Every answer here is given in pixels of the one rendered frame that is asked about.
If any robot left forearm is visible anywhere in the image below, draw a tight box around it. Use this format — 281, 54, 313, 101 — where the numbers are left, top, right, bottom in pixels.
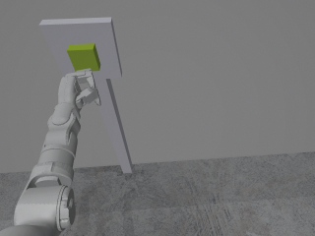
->
14, 103, 81, 226

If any robot left upper arm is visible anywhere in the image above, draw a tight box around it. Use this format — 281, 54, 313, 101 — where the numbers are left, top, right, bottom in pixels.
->
0, 185, 76, 236

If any button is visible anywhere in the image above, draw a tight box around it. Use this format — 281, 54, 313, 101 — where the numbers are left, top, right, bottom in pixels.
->
67, 43, 100, 72

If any panel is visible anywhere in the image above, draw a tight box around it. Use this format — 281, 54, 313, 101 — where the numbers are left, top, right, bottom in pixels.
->
39, 17, 133, 174

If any robot left hand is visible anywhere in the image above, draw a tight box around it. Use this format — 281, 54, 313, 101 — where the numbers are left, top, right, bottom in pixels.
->
58, 68, 101, 112

